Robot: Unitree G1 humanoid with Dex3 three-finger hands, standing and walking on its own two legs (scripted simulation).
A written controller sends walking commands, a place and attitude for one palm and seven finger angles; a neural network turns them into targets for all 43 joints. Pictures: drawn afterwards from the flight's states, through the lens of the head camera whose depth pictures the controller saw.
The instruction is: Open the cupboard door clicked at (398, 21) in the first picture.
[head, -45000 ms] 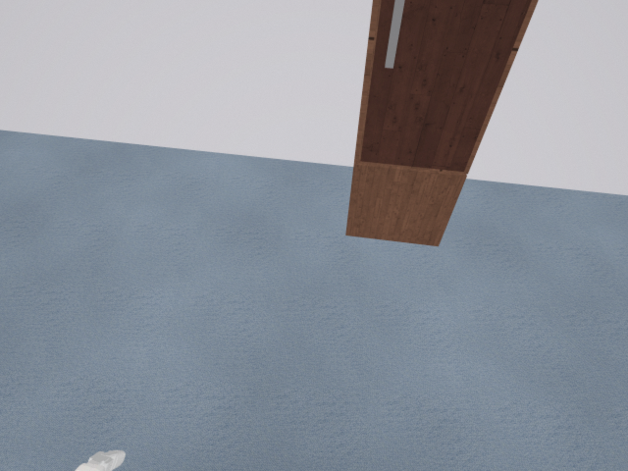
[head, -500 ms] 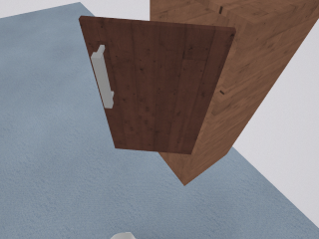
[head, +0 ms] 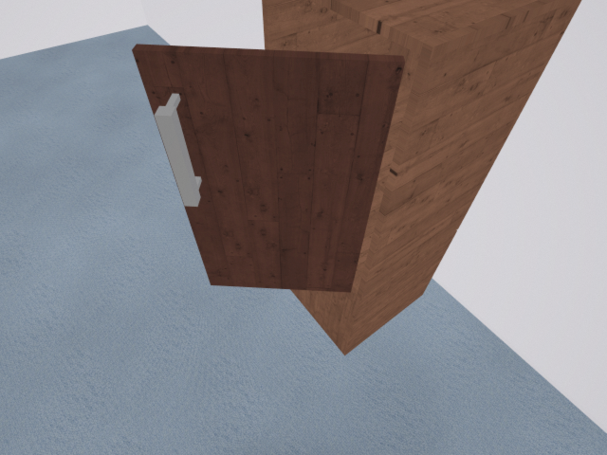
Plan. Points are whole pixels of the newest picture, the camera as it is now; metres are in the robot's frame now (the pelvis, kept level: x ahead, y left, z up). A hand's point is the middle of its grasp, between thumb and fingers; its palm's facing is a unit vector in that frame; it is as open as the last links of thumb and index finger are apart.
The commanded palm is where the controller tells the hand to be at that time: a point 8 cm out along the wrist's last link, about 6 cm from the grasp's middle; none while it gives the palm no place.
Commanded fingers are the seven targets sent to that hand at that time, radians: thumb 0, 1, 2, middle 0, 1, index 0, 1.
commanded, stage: come to a stop and stand still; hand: left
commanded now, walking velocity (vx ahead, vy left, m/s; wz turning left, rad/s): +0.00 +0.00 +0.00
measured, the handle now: (183, 153) +0.51 +0.23 +0.10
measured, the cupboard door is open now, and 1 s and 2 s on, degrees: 50 50 50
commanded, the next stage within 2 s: look again from close up in 1.02 s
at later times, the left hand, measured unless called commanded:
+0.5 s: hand out of the picture +0.01 +0.22 -0.17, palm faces -0.01 -0.97 -0.24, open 7.4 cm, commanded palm none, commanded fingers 0.00 0.90 0.90 -0.20 -0.30 -0.20 -0.30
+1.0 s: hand out of the picture +0.03 +0.22 -0.17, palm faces -0.01 -0.97 -0.23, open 7.4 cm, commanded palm none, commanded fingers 0.00 0.90 0.90 -0.20 -0.30 -0.20 -0.30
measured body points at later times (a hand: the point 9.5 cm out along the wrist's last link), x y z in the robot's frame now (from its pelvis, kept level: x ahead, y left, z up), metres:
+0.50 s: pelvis -0.01 +0.03 +0.00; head +0.00 +0.03 +0.45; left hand +0.01 +0.27 -0.15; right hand -0.01 -0.19 -0.16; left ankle +0.01 +0.13 -0.73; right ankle -0.03 -0.10 -0.73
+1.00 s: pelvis +0.00 +0.03 +0.01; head +0.02 +0.03 +0.46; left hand +0.04 +0.27 -0.15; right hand +0.06 -0.22 -0.14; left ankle +0.01 +0.13 -0.73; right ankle -0.03 -0.10 -0.73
